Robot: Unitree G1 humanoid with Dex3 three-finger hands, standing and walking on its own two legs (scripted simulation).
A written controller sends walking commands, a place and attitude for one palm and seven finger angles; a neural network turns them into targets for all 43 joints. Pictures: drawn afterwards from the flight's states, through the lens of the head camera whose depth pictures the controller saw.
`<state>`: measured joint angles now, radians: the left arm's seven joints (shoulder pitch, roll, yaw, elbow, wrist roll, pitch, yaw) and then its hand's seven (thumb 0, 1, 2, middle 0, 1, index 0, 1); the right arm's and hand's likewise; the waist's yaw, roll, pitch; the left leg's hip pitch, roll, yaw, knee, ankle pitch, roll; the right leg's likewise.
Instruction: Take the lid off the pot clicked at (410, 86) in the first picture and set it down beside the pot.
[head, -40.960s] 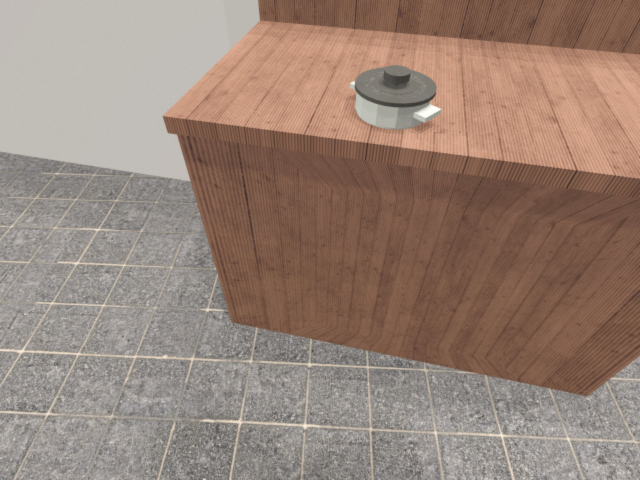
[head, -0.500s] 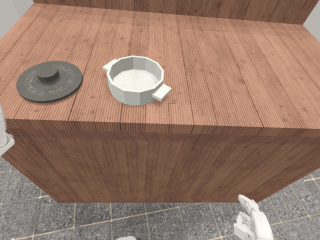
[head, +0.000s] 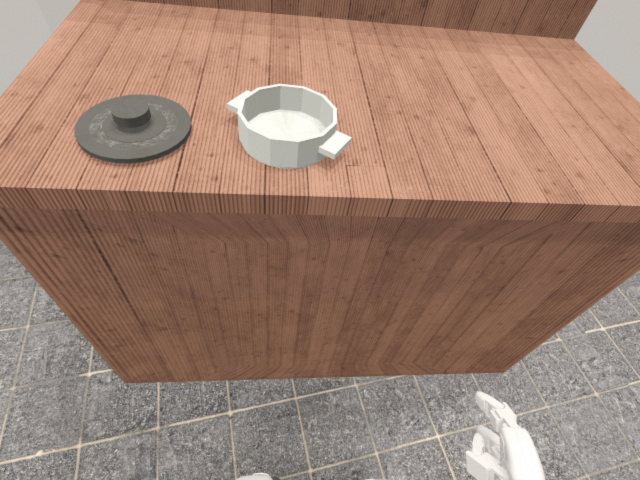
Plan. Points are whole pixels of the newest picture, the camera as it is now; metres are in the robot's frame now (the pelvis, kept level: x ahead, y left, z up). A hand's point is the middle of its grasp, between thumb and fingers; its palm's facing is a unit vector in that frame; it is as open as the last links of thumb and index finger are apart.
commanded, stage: step back with the hand held close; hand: left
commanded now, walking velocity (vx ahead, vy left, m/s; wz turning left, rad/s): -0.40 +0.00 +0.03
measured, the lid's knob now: (131, 112) +0.58 +0.32 +0.11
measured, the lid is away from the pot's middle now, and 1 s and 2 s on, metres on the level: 0.23 0.23 0.23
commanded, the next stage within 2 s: stop stepping back and stand still in 0.16 s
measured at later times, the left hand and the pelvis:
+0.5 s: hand out of the picture +0.04 +0.26 +0.29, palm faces +0.47 -0.85 -0.24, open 7.4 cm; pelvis -0.15 +0.04 -0.02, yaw -1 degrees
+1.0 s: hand out of the picture -0.06 +0.33 +0.32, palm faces +0.64 -0.76 -0.08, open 7.4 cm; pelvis -0.21 +0.06 -0.01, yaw +2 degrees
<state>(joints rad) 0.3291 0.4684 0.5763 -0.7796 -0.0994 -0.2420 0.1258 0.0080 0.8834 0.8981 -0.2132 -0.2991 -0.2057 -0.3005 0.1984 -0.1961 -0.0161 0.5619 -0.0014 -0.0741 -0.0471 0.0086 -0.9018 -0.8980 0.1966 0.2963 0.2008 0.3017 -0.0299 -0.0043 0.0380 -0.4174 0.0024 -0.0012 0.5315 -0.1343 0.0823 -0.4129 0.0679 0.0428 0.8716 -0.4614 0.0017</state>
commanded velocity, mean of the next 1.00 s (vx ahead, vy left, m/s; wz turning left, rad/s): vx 0.08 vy -0.04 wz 0.01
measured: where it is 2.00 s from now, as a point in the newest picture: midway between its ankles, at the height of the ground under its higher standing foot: outside the picture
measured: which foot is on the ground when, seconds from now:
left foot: down 0.00-0.26, up 0.28-0.42, down 0.44-0.78, up 0.80-1.00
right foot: up 0.00-0.26, down 0.28-0.46, up 0.48-0.78, down 0.80-1.00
